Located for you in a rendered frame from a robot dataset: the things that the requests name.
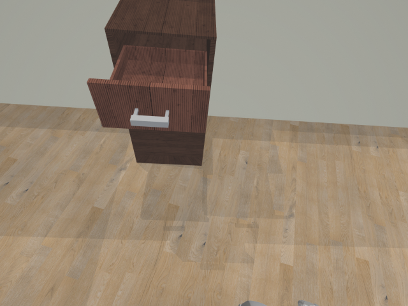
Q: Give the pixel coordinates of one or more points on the handle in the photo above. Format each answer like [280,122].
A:
[149,121]

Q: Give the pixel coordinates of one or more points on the cabinet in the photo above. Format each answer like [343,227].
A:
[178,24]

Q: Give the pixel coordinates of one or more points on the drawer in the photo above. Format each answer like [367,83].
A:
[154,80]

